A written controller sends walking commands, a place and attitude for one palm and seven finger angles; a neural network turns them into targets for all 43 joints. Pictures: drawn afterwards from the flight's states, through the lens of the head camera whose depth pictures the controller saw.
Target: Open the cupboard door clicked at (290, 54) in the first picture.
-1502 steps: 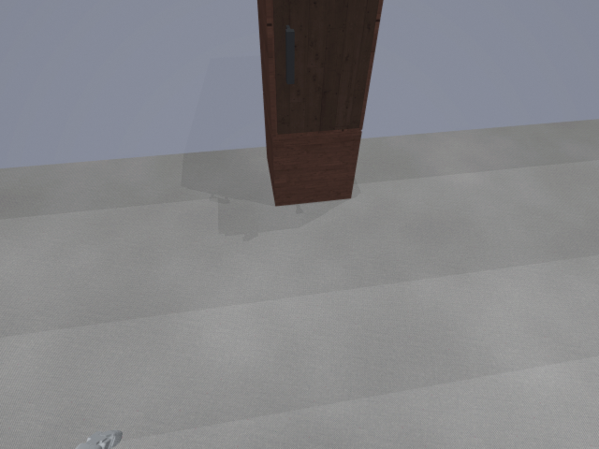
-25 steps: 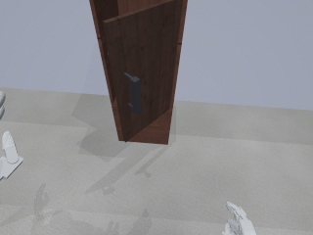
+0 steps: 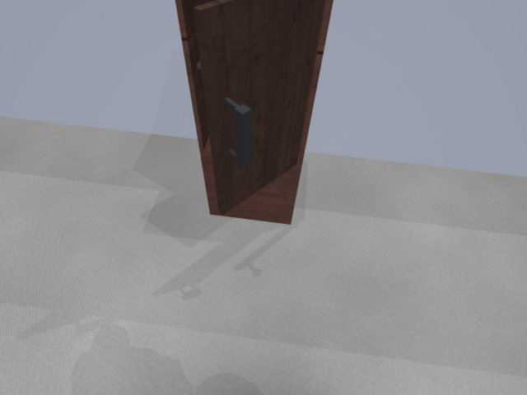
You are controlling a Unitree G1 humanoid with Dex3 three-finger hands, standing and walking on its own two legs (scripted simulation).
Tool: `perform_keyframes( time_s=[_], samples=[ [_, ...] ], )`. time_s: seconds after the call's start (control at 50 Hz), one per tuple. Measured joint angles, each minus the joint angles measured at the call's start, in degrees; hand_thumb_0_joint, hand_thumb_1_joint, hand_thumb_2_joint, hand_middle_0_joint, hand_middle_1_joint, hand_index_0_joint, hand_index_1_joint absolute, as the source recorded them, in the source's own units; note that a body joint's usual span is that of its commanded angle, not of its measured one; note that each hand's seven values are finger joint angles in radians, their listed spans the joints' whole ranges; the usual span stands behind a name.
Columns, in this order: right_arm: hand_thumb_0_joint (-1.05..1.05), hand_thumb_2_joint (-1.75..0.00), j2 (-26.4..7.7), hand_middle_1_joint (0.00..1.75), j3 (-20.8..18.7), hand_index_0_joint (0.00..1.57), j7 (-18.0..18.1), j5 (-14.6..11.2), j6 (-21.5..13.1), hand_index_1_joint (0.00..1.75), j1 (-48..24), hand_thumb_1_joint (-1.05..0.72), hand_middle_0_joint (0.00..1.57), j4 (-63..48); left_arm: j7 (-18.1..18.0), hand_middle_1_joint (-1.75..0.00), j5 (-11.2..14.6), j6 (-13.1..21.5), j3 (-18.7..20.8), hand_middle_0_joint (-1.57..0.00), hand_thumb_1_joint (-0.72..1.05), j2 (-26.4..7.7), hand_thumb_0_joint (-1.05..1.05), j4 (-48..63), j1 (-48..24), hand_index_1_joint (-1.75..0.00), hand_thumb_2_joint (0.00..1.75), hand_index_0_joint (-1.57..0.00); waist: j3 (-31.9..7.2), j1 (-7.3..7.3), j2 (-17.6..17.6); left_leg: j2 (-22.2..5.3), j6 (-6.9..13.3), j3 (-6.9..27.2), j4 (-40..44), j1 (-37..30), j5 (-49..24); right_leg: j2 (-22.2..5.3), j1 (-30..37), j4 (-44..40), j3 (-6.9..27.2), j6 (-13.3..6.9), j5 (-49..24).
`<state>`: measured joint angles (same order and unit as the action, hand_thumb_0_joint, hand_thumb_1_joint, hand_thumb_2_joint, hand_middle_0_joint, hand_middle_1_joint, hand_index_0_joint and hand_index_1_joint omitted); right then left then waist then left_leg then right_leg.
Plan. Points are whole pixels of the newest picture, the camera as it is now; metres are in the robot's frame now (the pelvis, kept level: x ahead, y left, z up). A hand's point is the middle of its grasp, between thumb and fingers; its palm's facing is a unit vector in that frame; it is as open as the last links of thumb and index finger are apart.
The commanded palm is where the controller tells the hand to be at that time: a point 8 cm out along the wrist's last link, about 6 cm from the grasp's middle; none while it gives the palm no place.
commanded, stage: let the arm hang, fingers relaxed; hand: left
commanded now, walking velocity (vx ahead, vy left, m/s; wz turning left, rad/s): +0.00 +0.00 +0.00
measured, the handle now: (236, 134) +0.65 +0.11 -0.02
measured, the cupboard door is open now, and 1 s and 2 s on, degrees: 50 50 50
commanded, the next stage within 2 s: look to check the result in 0.64 s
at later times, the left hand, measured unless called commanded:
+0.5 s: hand out of the picture +0.06 +0.22 -0.16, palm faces +0.01 -0.97 -0.25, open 7.4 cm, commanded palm none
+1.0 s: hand out of the picture +0.09 +0.23 -0.16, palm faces -0.01 -0.96 -0.29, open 7.4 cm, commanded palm none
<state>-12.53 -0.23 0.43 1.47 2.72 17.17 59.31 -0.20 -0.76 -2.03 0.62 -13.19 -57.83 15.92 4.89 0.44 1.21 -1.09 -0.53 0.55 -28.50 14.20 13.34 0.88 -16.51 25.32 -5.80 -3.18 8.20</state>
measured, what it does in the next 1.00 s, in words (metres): stands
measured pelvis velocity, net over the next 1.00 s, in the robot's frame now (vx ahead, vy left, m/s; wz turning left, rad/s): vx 0.04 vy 0.01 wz -0.01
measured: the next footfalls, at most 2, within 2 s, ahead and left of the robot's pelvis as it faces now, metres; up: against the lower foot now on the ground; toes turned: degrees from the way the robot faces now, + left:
none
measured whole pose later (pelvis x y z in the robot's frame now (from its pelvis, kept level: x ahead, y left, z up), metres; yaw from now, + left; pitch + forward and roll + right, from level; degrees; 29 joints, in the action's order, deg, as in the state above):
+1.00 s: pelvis +0.04 +0.01 +0.01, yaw -1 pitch -1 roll +0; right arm -14.5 -0.7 1.1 0.9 0.2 8.7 64.5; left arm -0.8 -0.5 0.8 1.1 -14.5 -65.5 7.5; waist 4.5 0.2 -1.1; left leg 0.2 0.1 -0.9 -19.3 6.1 12.0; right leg 0.1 -10.6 20.0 -3.9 -1.8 8.3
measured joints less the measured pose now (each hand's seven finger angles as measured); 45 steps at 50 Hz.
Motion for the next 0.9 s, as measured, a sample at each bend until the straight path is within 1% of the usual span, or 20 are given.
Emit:
perform_keyframes(
  time_s=[0.1, 0.2, 0.34, 0.46, 0.6, 0.9],
  samples=[
    [0.0, -0.89, 0.8, 0.3, -0.4, 0.2, 0.2, -0.1, -0.3, 0.3, 1.4, -0.91, 0.2, 2.5, -0.3, -0.3, 0.1, 0.4, 0.8, -0.21, 0.94, -1.0, 0.0, -4.4, 0.4, -0.3, 0.9, -0.2, -0.9, -0.1, -1.8, 0.3, 0.4, -0.3, 1.4, -0.9, -0.8, -0.2, 1.0, -1.7, 0.3, 0.3, -1.1],
    [0.0, -0.89, 1.4, 0.3, -0.6, 0.2, 0.3, -0.1, -0.8, 0.3, 1.4, -0.91, 0.2, 3.7, -0.6, -0.3, 0.1, 0.7, 1.3, -0.2, 0.92, -1.2, 0.01, -6.2, -0.9, -0.3, 0.9, -0.2, -1.8, -0.28, -2.9, 0.7, 0.8, -0.7, 2.4, -1.5, -1.2, -0.5, 1.2, -1.9, 0.9, 0.7, -0.4],
    [0.0, -0.89, 1.9, 0.3, -0.6, 0.2, 0.4, 0.0, -1.6, 0.3, 0.0, -0.91, 0.2, 4.4, -0.7, -0.3, 0.1, 1.5, 1.4, -0.2, 0.91, -0.6, 0.01, -6.1, -4.1, -0.3, 0.9, -0.2, -2.2, -0.45, -2.4, 1.7, 1.1, -1.5, 3.7, -2.6, -1.8, -1.4, 1.4, -1.8, 1.8, 1.3, -1.4],
    [0.0, -0.89, 1.5, 0.3, -0.8, 0.2, 0.4, 0.0, -2.0, 0.3, -1.4, -0.91, 0.2, 4.5, -0.5, -0.3, 0.0, 1.9, 1.1, -0.2, 0.91, 0.6, 0.0, -5.8, -6.0, -0.3, 0.9, -0.2, -2.6, -0.6, -2.0, 2.0, 1.4, -1.8, 4.8, -3.5, -1.9, -1.7, 1.8, -1.9, 2.2, 1.6, -1.0],
    [0.0, -0.89, 0.6, 0.3, -0.9, 0.2, 0.5, -0.2, -2.4, 0.3, -3.5, -0.91, 0.2, 4.5, -0.4, -0.3, 0.0, 2.4, 0.7, -0.2, 0.91, 1.2, 0.0, -6.1, -6.8, -0.3, 0.9, -0.2, -1.9, -0.62, -1.7, 2.0, 1.3, -1.9, 6.0, -4.7, -1.7, -1.6, 2.8, -2.7, 2.3, 1.7, -0.7],
    [0.0, -0.89, -1.4, 0.3, -0.6, 0.2, 0.6, -0.5, -2.5, 0.3, -7.4, -0.91, 0.2, 5.1, -0.5, -0.3, 0.2, 2.7, 0.5, -0.2, 0.91, -0.6, 0.0, -7.6, -7.8, -0.3, 0.9, -0.2, -0.3, -0.34, -2.1, 1.4, 0.8, -1.5, 8.4, -7.2, -1.4, -1.0, 5.2, -4.8, 1.9, 1.5, -0.1]
  ],
)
